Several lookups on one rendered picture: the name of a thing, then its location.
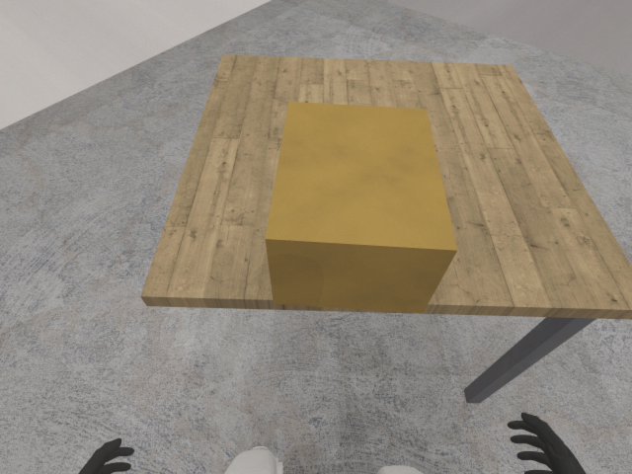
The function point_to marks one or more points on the robot left thigh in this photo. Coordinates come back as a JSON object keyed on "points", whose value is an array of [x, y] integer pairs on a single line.
{"points": [[256, 461]]}

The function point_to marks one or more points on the left robot hand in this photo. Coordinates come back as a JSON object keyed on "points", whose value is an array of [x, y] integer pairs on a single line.
{"points": [[107, 452]]}

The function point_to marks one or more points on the right robot hand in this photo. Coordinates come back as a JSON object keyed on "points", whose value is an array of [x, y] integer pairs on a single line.
{"points": [[558, 457]]}

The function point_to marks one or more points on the carton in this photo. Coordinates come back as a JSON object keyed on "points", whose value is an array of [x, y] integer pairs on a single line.
{"points": [[359, 217]]}

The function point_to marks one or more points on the table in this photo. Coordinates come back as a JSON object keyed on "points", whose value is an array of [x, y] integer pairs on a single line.
{"points": [[530, 240]]}

